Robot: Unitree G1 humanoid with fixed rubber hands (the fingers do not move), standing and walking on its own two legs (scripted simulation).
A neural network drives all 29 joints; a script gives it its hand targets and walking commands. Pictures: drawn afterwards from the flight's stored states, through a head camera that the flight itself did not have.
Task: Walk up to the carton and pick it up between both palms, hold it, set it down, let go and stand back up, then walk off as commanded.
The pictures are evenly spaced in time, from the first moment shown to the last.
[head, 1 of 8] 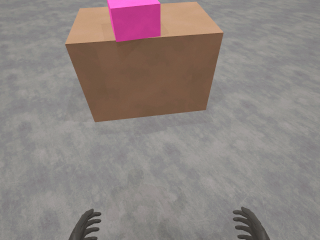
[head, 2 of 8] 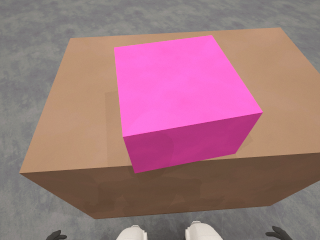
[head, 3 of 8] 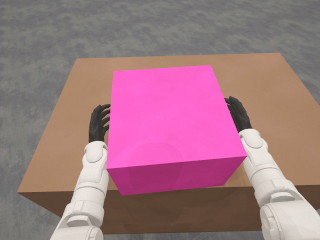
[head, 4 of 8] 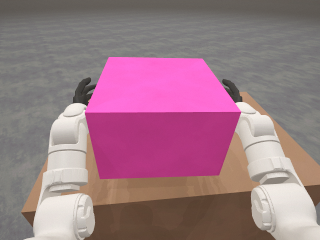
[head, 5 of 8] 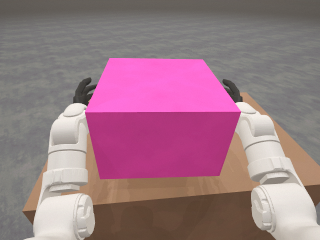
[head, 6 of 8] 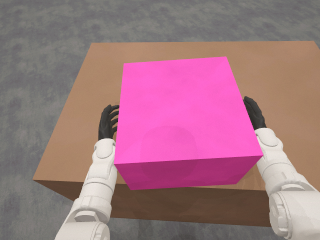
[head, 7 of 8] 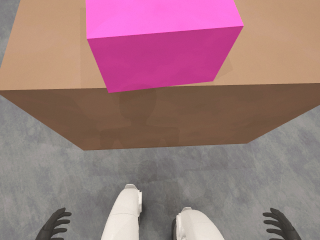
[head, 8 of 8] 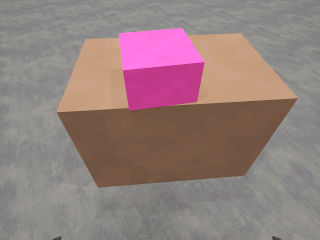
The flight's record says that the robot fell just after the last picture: no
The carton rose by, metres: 0.18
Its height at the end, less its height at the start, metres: +0.00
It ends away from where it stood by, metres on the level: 0.02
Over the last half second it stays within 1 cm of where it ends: yes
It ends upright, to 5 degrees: yes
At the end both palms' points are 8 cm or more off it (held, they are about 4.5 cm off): yes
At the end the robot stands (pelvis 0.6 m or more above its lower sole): yes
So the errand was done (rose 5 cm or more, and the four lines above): yes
